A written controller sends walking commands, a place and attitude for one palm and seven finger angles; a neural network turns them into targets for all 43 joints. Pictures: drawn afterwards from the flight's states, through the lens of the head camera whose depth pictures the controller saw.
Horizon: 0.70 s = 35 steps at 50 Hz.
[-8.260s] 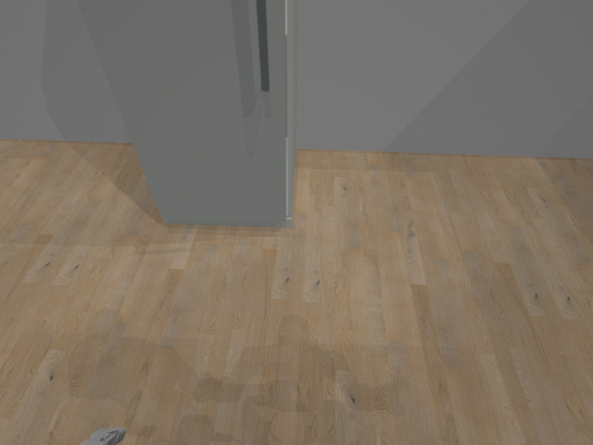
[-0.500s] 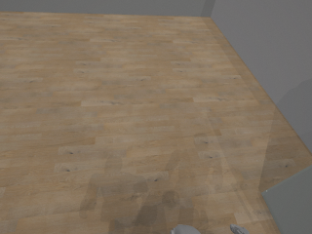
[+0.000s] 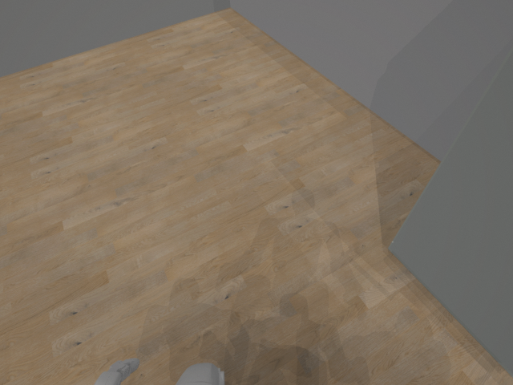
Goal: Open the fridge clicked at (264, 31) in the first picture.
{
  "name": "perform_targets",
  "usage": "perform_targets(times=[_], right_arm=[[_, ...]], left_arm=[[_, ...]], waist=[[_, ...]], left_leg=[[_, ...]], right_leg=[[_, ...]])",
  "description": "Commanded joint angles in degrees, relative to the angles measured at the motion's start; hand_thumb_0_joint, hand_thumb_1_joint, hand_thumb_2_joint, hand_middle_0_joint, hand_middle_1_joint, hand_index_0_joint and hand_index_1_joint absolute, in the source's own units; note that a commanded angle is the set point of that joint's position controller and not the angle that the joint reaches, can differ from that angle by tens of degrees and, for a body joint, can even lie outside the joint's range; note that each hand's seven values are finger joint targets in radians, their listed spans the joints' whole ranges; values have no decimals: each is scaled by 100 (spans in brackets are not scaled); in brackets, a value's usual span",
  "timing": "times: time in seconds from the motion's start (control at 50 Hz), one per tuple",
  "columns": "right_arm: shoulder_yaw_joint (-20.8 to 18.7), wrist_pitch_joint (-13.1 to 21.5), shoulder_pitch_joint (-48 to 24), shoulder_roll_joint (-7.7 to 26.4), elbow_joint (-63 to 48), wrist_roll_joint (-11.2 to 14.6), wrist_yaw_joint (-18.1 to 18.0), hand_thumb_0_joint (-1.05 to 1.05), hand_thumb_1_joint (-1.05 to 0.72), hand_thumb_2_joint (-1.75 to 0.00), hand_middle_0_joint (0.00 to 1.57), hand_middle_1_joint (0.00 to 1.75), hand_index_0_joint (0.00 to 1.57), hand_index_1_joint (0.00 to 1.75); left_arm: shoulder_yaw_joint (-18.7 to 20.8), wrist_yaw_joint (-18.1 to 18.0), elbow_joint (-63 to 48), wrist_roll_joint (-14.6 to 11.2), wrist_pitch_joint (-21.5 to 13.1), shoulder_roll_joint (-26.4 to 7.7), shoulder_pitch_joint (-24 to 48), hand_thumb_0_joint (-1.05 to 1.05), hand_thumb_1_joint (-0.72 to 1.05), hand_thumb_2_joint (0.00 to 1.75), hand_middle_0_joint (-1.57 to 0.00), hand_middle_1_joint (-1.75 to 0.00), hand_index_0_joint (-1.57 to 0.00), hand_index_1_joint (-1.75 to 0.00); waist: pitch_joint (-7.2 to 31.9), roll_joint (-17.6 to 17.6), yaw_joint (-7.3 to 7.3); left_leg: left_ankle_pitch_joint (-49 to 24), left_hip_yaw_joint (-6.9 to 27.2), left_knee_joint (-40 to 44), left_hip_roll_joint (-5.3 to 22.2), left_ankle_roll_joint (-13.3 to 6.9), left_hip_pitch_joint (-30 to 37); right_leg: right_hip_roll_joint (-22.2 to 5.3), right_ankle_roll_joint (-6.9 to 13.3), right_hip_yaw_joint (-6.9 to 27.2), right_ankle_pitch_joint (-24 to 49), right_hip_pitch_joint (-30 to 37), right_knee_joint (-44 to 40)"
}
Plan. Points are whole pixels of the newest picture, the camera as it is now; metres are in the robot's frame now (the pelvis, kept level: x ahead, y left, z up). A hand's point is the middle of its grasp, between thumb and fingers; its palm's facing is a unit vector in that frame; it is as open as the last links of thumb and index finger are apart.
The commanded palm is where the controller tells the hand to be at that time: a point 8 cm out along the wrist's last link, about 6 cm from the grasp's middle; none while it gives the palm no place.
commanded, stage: turn to face it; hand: right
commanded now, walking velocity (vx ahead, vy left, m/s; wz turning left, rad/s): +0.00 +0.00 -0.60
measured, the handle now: out of the picture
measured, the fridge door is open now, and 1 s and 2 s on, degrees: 0 0 0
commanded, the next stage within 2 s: take the last steps up to it in 1.42 s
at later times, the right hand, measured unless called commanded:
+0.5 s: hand out of the picture +0.05 -0.16 -0.13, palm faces +0.28 +0.91 -0.30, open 7.4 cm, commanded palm none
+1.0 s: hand out of the picture -0.10 -0.21 -0.17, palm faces +0.60 +0.76 -0.25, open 7.4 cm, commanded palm none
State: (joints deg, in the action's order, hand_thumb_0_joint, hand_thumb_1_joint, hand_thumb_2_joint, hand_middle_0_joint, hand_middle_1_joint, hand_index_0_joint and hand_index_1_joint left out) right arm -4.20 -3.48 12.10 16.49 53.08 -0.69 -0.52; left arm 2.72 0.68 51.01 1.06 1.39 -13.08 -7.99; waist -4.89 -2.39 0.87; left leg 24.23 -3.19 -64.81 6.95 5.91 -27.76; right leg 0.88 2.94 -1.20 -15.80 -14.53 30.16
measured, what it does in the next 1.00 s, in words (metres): steps on the spot, turning right: left foot, then right foot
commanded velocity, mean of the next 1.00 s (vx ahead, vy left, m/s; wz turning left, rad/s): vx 0.00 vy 0.00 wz -0.59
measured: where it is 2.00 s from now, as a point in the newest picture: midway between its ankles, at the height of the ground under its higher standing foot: outside the picture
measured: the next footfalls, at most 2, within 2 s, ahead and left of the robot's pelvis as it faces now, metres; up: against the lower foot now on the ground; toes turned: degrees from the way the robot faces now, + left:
left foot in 0.32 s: +0.06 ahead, +0.15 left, +0.00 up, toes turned -9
right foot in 0.78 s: -0.03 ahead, -0.09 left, +0.00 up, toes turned -34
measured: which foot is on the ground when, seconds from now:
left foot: up 0.00-0.30, down 0.32-0.78, up 0.80-1.00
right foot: down 0.00-0.32, up 0.34-0.76, down 0.78-1.00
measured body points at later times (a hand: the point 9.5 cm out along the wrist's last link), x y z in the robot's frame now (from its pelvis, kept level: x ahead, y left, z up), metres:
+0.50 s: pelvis +0.00 +0.06 +0.00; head +0.04 +0.09 +0.45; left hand +0.12 +0.30 -0.16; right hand +0.04 -0.21 -0.11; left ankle +0.02 +0.15 -0.74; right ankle -0.06 -0.08 -0.64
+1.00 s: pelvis -0.02 +0.01 +0.00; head -0.01 -0.03 +0.45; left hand +0.22 +0.16 -0.12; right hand -0.13 -0.25 -0.15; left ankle +0.06 +0.16 -0.65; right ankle -0.06 -0.07 -0.74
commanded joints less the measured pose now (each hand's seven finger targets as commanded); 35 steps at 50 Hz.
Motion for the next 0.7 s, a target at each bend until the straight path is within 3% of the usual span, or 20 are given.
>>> perform_targets(times=[0.0, 0.14, 0.2, 0.24, 0.26, 0.28, 0.3, 0.32, 0.34, 0.36, 0.38, 0.42, 0.46, 0.56, 0.64, 0.68], right_arm=[[-101, 160, -159, 384, -596, -16, -24, 0, -90, -90, 20, 30, 20, 30], [-57, 206, -620, 270, -890, 14, -56, 0, -90, -90, 20, 30, 20, 30], [-30, 250, -469, 222, -930, 53, -80, 0, -90, -90, 20, 30, 20, 30], [-43, 309, -72, 292, -861, 72, -99, 0, -90, -90, 20, 30, 20, 30], [-78, 356, 179, 402, -802, 60, -118, 0, -90, -90, 20, 30, 20, 30], [-156, 419, 362, 838, -779, -22, -165, 0, -90, -90, 20, 30, 20, 30], [-198, 421, 372, 1204, -826, -78, -177, 0, -90, -90, 20, 30, 20, 30], [-216, 404, 281, 1080, -843, -29, -208, 0, -90, -90, 20, 30, 20, 30], [-168, 390, -40, 901, -899, -23, -197, 0, -90, -90, 20, 30, 20, 30], [-99, 392, -287, 695, -943, -19, -174, 0, -90, -90, 20, 30, 20, 30], [-36, 408, -476, 518, -952, -25, -156, 0, -90, -90, 20, 30, 20, 30], [-20, 433, -435, 424, -922, -38, -159, 0, -90, -90, 20, 30, 20, 30], [-31, 438, -178, 474, -829, -49, -164, 0, -90, -90, 20, 30, 20, 30], [-88, 394, 357, 712, -562, -88, -151, 0, -90, -90, 20, 30, 20, 30], [-156, 351, 486, 862, -450, -106, -135, 0, -90, -90, 20, 30, 20, 30], [-193, 321, 430, 931, -410, -101, -129, 0, -90, -90, 20, 30, 20, 30]], left_arm=[[309, -94, -303, -9, -92, -1198, -280, 0, 90, 90, -20, -30, -20, -30], [406, -77, -284, 37, -22, -1221, -472, 0, 90, 90, -20, -30, -20, -30], [424, -81, -324, 49, 2, -1220, -387, 0, 90, 90, -20, -30, -20, -30], [438, -71, -365, 19, 11, -1198, -259, 0, 90, 90, -20, -30, -20, -30], [430, -64, -393, -24, 9, -1066, -220, 0, 90, 90, -20, -30, -20, -30], [386, -24, -440, -81, -1, -722, -357, 0, 90, 90, -20, -30, -20, -30], [347, -13, -597, -48, -3, -513, -390, 0, 90, 90, -20, -30, -20, -30], [434, -28, -560, 13, 77, -806, -271, 0, 90, 90, -20, -30, -20, -30], [440, -7, -442, 25, 133, -748, -294, 0, 90, 90, -20, -30, -20, -30], [427, 43, -315, 33, 167, -731, -309, 0, 90, 90, -20, -30, -20, -30], [412, 89, -219, 46, 191, -668, -404, 0, 90, 90, -20, -30, -20, -30], [388, 130, -136, 24, 219, -601, -512, 0, 90, 90, -20, -30, -20, -30], [355, 133, -143, 31, 239, -581, -384, 0, 90, 90, -20, -30, -20, -30], [256, 135, -245, 0, 224, -485, 222, 0, 90, 90, -20, -30, -20, -30], [171, 125, -312, -44, 140, -440, 368, 0, 90, 90, -20, -30, -20, -30], [162, 104, -312, -49, 85, -463, 188, 0, 90, 90, -20, -30, -20, -30]], waist=[[701, 986, -202], [697, 1156, -351], [784, 1192, -265], [993, 1100, -65], [1077, 856, 70], [1169, -319, 136], [1018, -1407, 139], [926, -1219, 140], [692, -945, -25], [386, -629, -135], [247, -530, -257], [262, -710, -273], [312, -835, -165], [405, -772, 109], [597, -1020, 195], [773, -998, 105]], left_leg=[[-236, 250, 221, -37, 69, -349], [119, 309, 1361, -329, 1, 2], [82, 255, 2245, -544, -90, 675], [-614, 201, 3314, -625, -136, 1442], [-1223, 288, 4180, -457, -174, 2165], [-1356, 1305, 4789, 678, -481, 3144], [-2190, 2533, 4897, 2104, -1181, 3051], [-2300, 2319, 4865, 2229, -1476, 2340], [-1997, 2015, 4856, 1845, -1459, 1993], [-1906, 1517, 4815, 1514, -1361, 1725], [-2080, 951, 4715, 1221, -1230, 1643], [-2292, 481, 4693, 1079, -1126, 1676], [-2541, 302, 4648, 1104, -1154, 1932], [-3290, 44, 4429, 1299, -1268, 2335], [-3866, -148, 4063, 1433, -1294, 2488], [-3932, -309, 3730, 1478, -1178, 2493]], right_leg=[[-1355, 606, 1466, 2699, 863, -1063], [-1292, 733, 2156, 2510, 760, -894], [-1174, 687, 2421, 2928, 436, -659], [-965, 497, 2422, 2920, 188, -326], [-739, 260, 2304, 2325, -282, -23], [-186, -166, 1658, 689, -1357, 864], [535, -558, 607, -1758, -2164, 2158], [170, -515, 831, -1858, -1917, 3094], [71, -529, 795, -1543, -1899, 3688], [-50, -566, 685, -1113, -1922, 4038], [-122, -621, 570, -734, -1911, 4176], [-190, -703, 399, -444, -1849, 4175], [-231, -771, 278, -473, -1866, 3904], [-271, -791, -81, -868, -1618, 2708], [-243, -667, -374, -1023, -1090, 1582], [-193, -586, -503, -788, -650, 848]])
